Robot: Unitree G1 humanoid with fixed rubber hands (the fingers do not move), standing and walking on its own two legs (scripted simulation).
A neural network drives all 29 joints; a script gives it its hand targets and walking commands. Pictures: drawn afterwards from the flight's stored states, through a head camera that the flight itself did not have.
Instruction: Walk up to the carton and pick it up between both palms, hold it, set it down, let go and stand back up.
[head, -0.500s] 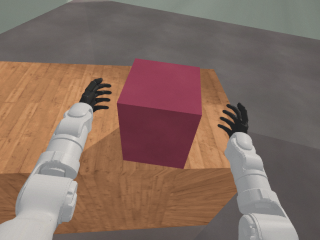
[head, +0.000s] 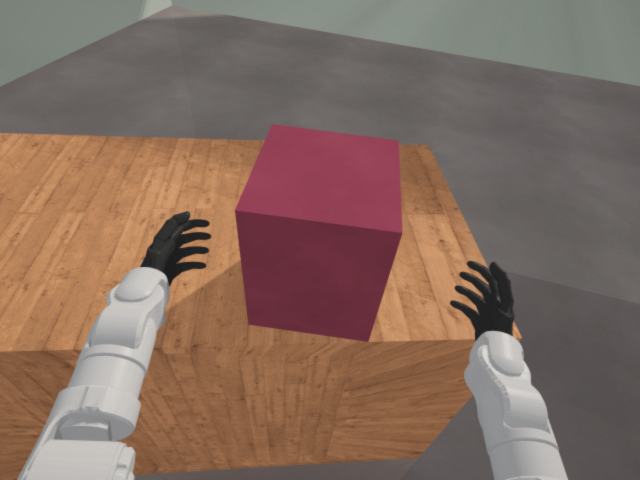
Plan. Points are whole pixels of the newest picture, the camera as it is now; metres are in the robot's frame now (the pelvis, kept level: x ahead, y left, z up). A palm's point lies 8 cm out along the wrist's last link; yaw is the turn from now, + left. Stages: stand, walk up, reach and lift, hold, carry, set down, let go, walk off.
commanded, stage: set down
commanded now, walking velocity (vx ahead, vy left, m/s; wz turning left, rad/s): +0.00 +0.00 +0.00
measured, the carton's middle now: (321, 235) +0.46 -0.04 +0.05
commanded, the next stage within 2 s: none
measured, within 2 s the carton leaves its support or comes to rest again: neither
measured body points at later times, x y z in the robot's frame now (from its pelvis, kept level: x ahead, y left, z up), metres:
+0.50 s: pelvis +0.01 +0.00 +0.00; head -0.02 +0.03 +0.45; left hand +0.32 +0.20 +0.03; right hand +0.23 -0.24 +0.03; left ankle +0.03 +0.11 -0.74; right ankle +0.02 -0.12 -0.74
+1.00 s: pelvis +0.03 +0.00 +0.00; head +0.00 +0.02 +0.45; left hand +0.27 +0.22 -0.02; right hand +0.22 -0.23 +0.00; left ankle +0.03 +0.11 -0.74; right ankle +0.02 -0.12 -0.74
